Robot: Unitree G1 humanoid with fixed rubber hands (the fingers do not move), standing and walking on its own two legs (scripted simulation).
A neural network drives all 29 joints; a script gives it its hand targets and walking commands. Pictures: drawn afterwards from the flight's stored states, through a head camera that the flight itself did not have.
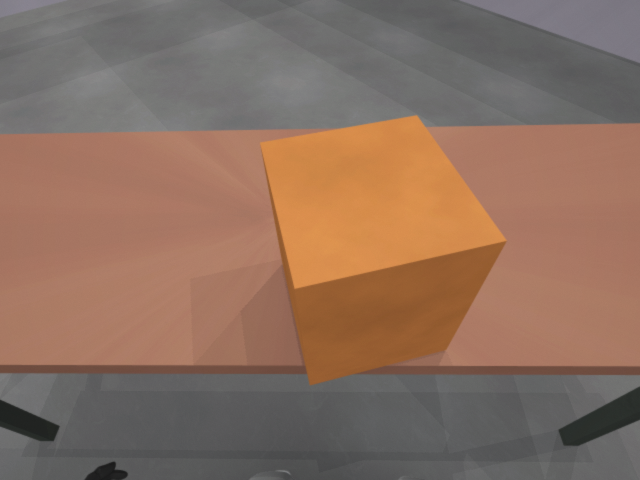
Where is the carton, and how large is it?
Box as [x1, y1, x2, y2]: [260, 115, 506, 384]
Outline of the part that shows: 416,115 260,142 282,263 310,384 445,349 506,241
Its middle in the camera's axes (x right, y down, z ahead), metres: +0.05 +0.02 +0.50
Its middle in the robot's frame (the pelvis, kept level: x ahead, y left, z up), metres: +0.38 -0.03 +0.06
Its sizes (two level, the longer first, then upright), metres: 0.210 0.200 0.250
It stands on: a table, 0.67 m high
